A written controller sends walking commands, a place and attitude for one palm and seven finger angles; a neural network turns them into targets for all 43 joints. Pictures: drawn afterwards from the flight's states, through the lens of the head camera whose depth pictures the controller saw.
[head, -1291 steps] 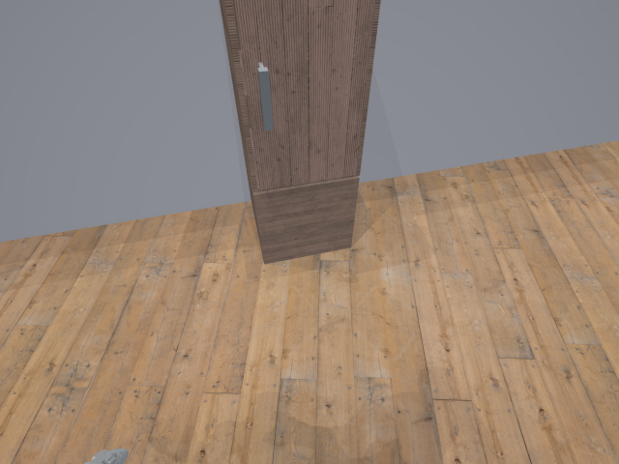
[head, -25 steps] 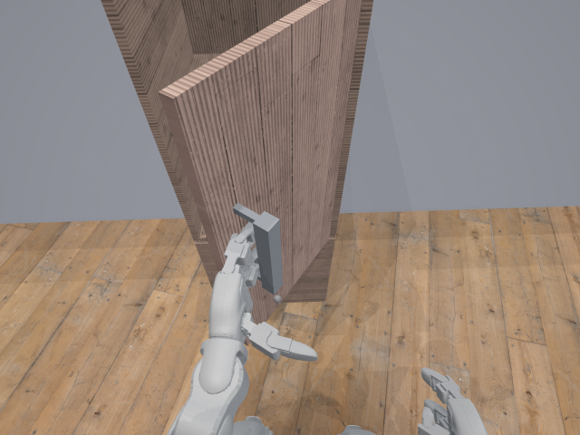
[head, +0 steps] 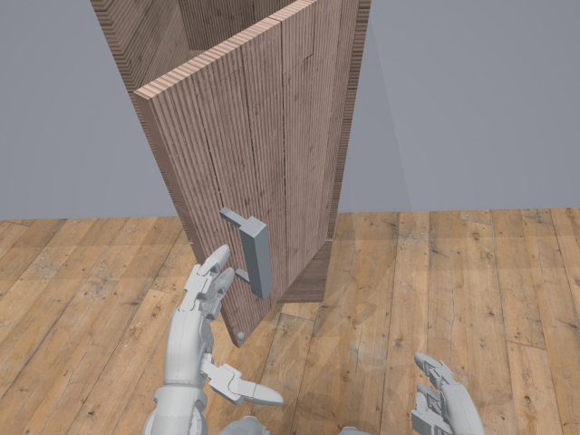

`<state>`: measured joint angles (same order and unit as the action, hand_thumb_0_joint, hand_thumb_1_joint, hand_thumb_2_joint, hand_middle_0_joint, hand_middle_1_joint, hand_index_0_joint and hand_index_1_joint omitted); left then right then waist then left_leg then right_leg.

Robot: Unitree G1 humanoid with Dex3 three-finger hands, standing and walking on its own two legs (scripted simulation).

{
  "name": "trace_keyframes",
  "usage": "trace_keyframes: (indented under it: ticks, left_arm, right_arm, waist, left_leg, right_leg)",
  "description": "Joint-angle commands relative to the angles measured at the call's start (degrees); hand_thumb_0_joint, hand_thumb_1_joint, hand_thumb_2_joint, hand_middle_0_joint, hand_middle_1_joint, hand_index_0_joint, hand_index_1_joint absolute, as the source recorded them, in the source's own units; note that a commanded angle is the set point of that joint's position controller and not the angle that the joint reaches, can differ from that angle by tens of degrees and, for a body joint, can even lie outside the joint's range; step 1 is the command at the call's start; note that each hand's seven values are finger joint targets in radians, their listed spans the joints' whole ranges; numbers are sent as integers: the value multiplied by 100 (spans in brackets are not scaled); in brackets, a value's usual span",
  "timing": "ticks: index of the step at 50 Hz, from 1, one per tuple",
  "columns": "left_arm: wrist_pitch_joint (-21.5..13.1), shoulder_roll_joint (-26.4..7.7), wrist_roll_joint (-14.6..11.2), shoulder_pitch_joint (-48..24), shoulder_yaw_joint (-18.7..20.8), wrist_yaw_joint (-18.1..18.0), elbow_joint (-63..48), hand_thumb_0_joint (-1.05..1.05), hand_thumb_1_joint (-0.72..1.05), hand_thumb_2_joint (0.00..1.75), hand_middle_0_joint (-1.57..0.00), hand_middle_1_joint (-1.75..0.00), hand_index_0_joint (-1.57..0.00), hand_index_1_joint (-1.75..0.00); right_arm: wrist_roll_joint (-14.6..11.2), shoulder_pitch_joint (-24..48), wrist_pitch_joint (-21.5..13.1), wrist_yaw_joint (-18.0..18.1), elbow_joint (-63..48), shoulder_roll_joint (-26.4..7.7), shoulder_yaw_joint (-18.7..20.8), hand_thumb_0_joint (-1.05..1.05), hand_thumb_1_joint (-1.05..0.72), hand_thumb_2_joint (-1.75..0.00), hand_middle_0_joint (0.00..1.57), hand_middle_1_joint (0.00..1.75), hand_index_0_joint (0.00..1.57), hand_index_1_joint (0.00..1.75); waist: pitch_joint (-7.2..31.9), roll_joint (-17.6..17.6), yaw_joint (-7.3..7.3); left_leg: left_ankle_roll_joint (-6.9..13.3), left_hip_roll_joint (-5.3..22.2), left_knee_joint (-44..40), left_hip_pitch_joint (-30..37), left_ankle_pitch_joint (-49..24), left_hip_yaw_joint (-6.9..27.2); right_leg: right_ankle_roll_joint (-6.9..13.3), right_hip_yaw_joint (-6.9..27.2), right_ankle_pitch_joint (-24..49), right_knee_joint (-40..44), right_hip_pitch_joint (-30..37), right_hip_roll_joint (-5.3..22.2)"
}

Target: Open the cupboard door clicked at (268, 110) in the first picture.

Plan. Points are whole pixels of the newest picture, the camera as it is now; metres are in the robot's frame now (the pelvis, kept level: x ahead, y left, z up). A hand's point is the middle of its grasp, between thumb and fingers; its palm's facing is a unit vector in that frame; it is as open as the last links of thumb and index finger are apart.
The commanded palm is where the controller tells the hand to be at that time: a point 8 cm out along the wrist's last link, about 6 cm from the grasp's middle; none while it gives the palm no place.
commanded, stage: slide the hand sideways off the handle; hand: left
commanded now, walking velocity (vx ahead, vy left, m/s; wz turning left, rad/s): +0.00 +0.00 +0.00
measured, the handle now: (246, 255) +0.34 +0.08 +0.06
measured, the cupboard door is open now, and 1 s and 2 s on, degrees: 52 52 52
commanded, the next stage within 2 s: draw the hand back to the body in 0.36 s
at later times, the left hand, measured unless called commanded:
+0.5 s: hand (205, 373) +0.19 +0.11 +0.05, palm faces +0.06 -1.00 -0.04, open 16.3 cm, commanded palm +0.17 +0.18 +0.07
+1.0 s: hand (118, 353) +0.19 +0.18 +0.13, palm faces +0.09 -0.99 -0.10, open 16.1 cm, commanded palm +0.15 +0.24 +0.14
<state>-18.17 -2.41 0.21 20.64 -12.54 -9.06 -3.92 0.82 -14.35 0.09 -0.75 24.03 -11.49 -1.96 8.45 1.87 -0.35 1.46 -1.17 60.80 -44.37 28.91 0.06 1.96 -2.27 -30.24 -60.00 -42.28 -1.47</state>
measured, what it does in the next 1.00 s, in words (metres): stands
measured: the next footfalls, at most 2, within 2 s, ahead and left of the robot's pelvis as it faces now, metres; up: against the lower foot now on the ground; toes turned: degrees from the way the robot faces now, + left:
none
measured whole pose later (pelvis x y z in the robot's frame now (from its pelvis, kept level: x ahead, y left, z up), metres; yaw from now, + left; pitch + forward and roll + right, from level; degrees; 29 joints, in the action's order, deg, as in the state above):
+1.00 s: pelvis +0.01 +0.00 +0.02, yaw +1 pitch +8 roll -2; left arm -11.9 -13.4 -12.6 34.9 5.6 5.8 -21.7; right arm -2.4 -16.7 -5.8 4.3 24.4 -13.3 -2.0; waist 9.1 3.2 1.2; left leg 1.6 -0.9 55.2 -35.6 27.6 1.7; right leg 1.6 -3.6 -28.0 -51.8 -32.0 -2.0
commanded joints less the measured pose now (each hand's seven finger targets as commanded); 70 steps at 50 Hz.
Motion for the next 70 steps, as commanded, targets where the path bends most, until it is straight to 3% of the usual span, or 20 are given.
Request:
trace_keyframes:
  ticks: [1, 6, 10, 13, 15, 19, 23, 26, 29, 33, 35, 39, 43, 48, 49, 50, 52, 57, 63, 70]
  left_arm:
    - [-527, -250, -180, 156, 457, 135, -1577, 0, -50, 30, -15, -30, -15, -30]
    - [-660, -425, -420, 878, 690, 463, -1803, 0, -50, 30, -15, -30, -15, -30]
    - [-785, -567, -547, 862, 827, 700, -1954, 0, -50, 30, -15, -30, -15, -30]
    - [-885, -681, -631, 1025, 933, 926, -2025, 0, -50, 30, -15, -30, -15, -30]
    - [-944, -744, -733, 1258, 1042, 1086, -2119, 0, -50, 30, -15, -30, -15, -30]
    - [-926, -892, -940, 1258, 1293, 1367, -1974, 0, -50, 30, -15, -30, -15, -30]
    - [-920, -901, -1077, 1190, 1417, 1472, -1941, 0, -50, 30, -15, -30, -15, -30]
    - [-843, -1332, -1165, 982, 1762, 1448, -2463, 0, -50, 30, -15, -30, -15, -30]
    - [-635, -1421, -1219, 1099, 1898, 1428, -2601, 0, -50, 30, -15, -30, -15, -30]
    - [-293, -1198, -1400, 1455, 1855, 1541, -2406, 0, -50, 30, -15, -30, -15, -30]
    - [-110, -1177, -1444, 1517, 1831, 1626, -2276, 0, -50, 30, -15, -30, -15, -30]
    - [87, -1429, -1469, 1330, 2025, 1677, -2399, 0, -50, 30, -15, -30, -15, -30]
    - [14, -1545, -1518, 1134, 2146, 1621, -3024, 0, -50, 30, -15, -30, -15, -30]
    - [113, -1627, -1586, 1248, 2313, 1648, -3220, 0, -32, 37, -16, -30, -16, -30]
    - [530, -2633, -695, 1441, 2524, 1013, -3358, 0, -29, 39, -16, -30, -16, -30]
    - [735, -2086, -623, 1448, 2206, 767, -3680, 0, -26, 40, -16, -30, -16, -30]
    - [1004, -1772, -478, 1553, 1940, 561, -3464, 0, -18, 43, -16, -30, -16, -30]
    - [1250, -2135, -318, 1145, 2353, 242, -3188, 0, -1, 51, -17, -30, -17, -30]
    - [1246, -2311, -254, 758, 2588, 88, -3593, 0, 20, 60, -18, -30, -18, -30]
    - [1254, -2404, -305, 726, 3023, 80, -3150, 0, 44, 70, -18, -30, -18, -30]
  right_arm:
    - [-16, 276, -370, 60, -946, -581, 286, 0, -90, -90, 20, 30, 20, 30]
    - [-50, 256, -464, 112, -959, -585, 310, 0, -90, -90, 20, 30, 20, 30]
    - [-59, 274, -540, 159, -946, -626, 331, 0, -90, -90, 20, 30, 20, 30]
    - [-62, 215, -609, 194, -914, -634, 358, 0, -90, -90, 20, 30, 20, 30]
    - [-73, 213, -647, 217, -924, -628, 374, 0, -90, -90, 20, 30, 20, 30]
    - [-114, 266, -674, 296, -889, -635, 380, 0, -90, -90, 20, 30, 20, 30]
    - [-121, 275, -722, 343, -873, -640, 387, 0, -90, -90, 20, 30, 20, 30]
    - [-164, 253, -711, 403, -947, -661, 380, 0, -90, -90, 20, 30, 20, 30]
    - [-211, 235, -682, 454, -969, -651, 353, 0, -90, -90, 20, 30, 20, 30]
    - [-288, 267, -680, 484, -959, -663, 314, 0, -90, -90, 20, 30, 20, 30]
    - [-315, 341, -695, 496, -993, -695, 290, 0, -90, -90, 20, 30, 20, 30]
    - [-307, 328, -758, 535, -975, -764, 274, 0, -90, -90, 20, 30, 20, 30]
    - [-314, 256, -900, 531, -1012, -743, 242, 0, -90, -90, 20, 30, 20, 30]
    - [-351, 238, -1004, 497, -925, -741, 217, 0, -90, -90, 20, 30, 20, 30]
    - [-299, 230, -874, 639, -892, -727, 277, 0, -90, -90, 20, 30, 20, 30]
    - [-263, 305, -837, 682, -985, -630, 192, 0, -90, -90, 20, 30, 20, 30]
    - [-267, 249, -758, 667, -873, -620, 162, 0, -90, -90, 20, 30, 20, 30]
    - [-227, 464, -614, 731, -741, -685, 115, 0, -90, -90, 20, 30, 20, 30]
    - [-191, 571, -778, 741, -527, -679, 31, 0, -90, -90, 20, 30, 20, 30]
    - [-162, 772, -894, 662, -196, -721, 61, 0, -90, -90, 20, 30, 20, 30]
  waist:
    - [1059, -311, 63]
    - [1035, -370, 49]
    - [913, -421, -45]
    - [1029, -435, -88]
    - [1172, -398, -36]
    - [1004, -722, -98]
    - [990, -582, -68]
    - [1270, -322, 27]
    - [1305, -323, 53]
    - [860, -386, 33]
    - [520, -363, 26]
    - [335, -421, 49]
    - [542, 72, 113]
    - [557, 319, 171]
    - [729, 137, 419]
    - [498, 230, 270]
    - [116, 376, 197]
    - [-294, -263, 193]
    - [-149, 467, 264]
    - [-603, 112, 329]
  left_leg:
    - [-47, 21, -765, 665, -1574, 191]
    - [-29, -14, -601, 492, -1600, 154]
    - [-19, -36, -435, 225, -1387, 176]
    - [-20, -39, -274, 107, -1346, 185]
    - [-22, -52, -195, 37, -1381, 175]
    - [-37, -56, 17, -351, -1154, 191]
    - [-45, -50, 93, -404, -1021, 170]
    - [-18, -51, -72, -106, -1067, 146]
    - [3, -46, -317, 180, -1254, 177]
    - [3, -41, -649, 460, -1272, 216]
    - [7, -25, -803, 501, -1163, 234]
    - [29, 16, -1065, 753, -1187, 294]
    - [19, 35, -1292, 1236, -1411, 306]
    - [-58, 79, -1520, 1560, -1763, 384]
    - [0, 164, -1797, 1697, -1853, 360]
    - [13, 144, -1890, 1828, -1967, 311]
    - [-14, 197, -2013, 1945, -2004, 356]
    - [14, 262, -2511, 2231, -1583, 408]
    - [-79, 305, -3071, 2922, -1964, 520]
    - [-155, 335, -3544, 3198, -2412, 452]
  right_leg:
    - [34, 66, 2036, 805, 744, 10]
    - [-45, 176, 2418, 797, 831, 35]
    - [-120, 302, 2360, 806, 725, 92]
    - [-186, 434, 2491, 793, 713, 153]
    - [-214, 525, 2589, 782, 831, 190]
    - [-328, 822, 2414, 933, 873, 290]
    - [-313, 860, 2029, 982, 738, 321]
    - [-301, 920, 1832, 1149, 998, 322]
    - [-314, 800, 2054, 1243, 1223, 273]
    - [-310, 530, 2162, 1408, 1206, 206]
    - [-285, 431, 1817, 1529, 1104, 185]
    - [-204, 241, 1551, 1623, 1081, 84]
    - [-97, 22, 1595, 1561, 1127, -25]
    - [-41, -171, 1828, 1538, 1256, -89]
    - [42, 228, 1851, 1935, 1567, 116]
    - [7, 187, 1937, 2040, 1579, 145]
    - [-13, 88, 1813, 2124, 1532, 148]
    - [-32, 33, 1488, 2618, 1873, 106]
    - [-3, 27, 1711, 2911, 2458, 134]
    - [-1, -2, 2027, 3379, 3012, 107]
